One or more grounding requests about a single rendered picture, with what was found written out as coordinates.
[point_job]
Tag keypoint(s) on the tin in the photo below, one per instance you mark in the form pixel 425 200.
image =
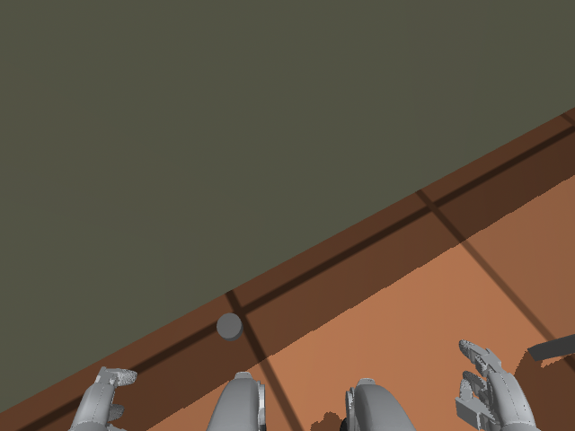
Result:
pixel 229 327

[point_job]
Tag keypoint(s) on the left robot hand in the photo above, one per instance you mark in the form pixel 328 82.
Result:
pixel 96 404

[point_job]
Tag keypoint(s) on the right robot hand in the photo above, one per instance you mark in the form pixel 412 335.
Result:
pixel 501 400

